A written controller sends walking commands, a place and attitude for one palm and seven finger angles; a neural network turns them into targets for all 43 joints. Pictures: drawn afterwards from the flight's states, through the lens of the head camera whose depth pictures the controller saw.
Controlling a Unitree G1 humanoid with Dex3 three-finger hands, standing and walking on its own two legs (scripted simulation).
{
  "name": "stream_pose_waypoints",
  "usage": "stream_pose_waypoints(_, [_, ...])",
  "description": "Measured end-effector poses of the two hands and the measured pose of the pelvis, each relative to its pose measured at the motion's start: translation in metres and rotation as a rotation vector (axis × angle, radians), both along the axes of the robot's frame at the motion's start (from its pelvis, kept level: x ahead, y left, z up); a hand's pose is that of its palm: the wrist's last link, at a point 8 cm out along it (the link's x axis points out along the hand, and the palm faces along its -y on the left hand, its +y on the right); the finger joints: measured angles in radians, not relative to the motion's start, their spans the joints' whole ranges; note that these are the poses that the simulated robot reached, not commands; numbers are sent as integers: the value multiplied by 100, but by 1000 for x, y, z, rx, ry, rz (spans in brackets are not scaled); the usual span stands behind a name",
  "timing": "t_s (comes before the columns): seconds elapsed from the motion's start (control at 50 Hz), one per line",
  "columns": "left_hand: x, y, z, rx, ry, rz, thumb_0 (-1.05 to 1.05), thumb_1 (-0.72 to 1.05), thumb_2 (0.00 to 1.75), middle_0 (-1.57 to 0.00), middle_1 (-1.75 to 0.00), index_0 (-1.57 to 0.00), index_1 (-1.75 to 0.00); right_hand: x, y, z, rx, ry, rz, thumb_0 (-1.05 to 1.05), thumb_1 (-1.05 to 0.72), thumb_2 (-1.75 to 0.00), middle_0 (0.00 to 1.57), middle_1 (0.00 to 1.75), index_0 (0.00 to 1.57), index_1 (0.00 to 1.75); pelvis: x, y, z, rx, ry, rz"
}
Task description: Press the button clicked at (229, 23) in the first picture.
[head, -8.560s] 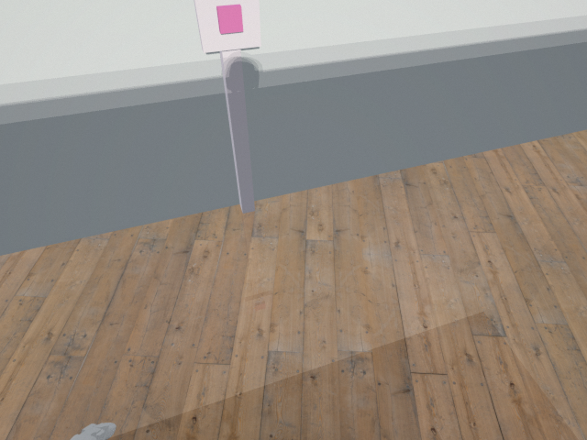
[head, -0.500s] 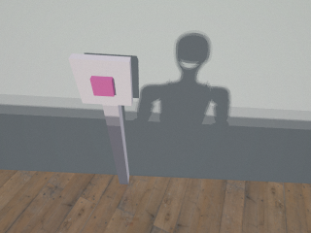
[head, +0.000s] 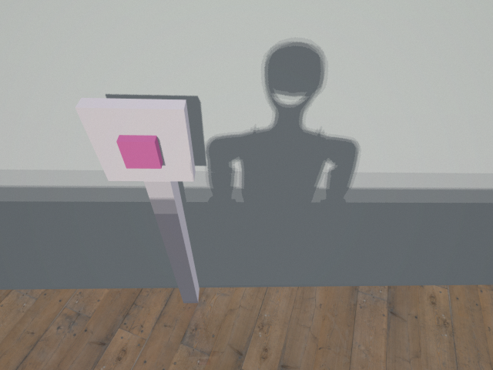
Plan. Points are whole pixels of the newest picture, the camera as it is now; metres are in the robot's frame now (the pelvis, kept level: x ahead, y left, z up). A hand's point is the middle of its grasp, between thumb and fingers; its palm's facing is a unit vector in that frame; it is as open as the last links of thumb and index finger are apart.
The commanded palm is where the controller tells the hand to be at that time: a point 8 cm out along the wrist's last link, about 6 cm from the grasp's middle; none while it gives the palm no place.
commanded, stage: come to a stop and stand still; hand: left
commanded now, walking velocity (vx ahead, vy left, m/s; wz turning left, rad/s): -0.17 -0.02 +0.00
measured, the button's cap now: (141, 151) +0.46 +0.23 +0.09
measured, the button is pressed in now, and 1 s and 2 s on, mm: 0 0 0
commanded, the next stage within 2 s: look again from close up in 0.74 s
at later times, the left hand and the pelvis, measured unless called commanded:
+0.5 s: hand out of the picture -0.02 +0.18 -0.17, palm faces +0.03 -0.97 -0.22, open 7.3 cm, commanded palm none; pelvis -0.05 -0.01 +0.00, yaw +1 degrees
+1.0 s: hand out of the picture -0.04 +0.23 -0.17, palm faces +0.01 -0.95 -0.30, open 7.4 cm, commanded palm none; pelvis -0.06 -0.01 +0.00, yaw +2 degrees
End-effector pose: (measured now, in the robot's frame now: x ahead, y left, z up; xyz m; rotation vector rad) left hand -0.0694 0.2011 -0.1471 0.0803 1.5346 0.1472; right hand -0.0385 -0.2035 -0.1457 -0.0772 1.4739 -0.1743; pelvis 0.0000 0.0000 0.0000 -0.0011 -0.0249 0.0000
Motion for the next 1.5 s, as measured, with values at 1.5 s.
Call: stream_pose_waypoints(1.5, [102, 76, 39, 196, -384, -133, 1, 90, 90, -20, -30, -20, -30, 101, -87, 39, -168, -357, 208, 1, -91, -89, 20, 30, 20, 30, -45, -12, 4, -10, -15, 37])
